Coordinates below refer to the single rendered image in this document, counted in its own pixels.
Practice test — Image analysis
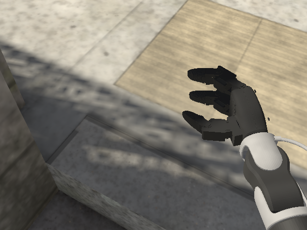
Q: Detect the right robot hand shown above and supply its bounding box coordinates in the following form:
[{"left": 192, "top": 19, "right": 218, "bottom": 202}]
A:
[{"left": 182, "top": 65, "right": 270, "bottom": 147}]

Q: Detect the robot right forearm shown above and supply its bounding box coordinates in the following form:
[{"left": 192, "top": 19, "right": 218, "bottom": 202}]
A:
[{"left": 239, "top": 132, "right": 307, "bottom": 230}]

